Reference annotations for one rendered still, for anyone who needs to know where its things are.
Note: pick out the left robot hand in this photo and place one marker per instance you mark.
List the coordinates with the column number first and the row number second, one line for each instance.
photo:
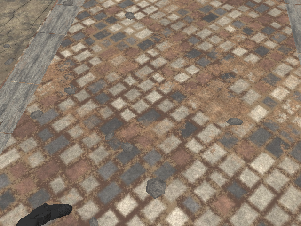
column 45, row 213

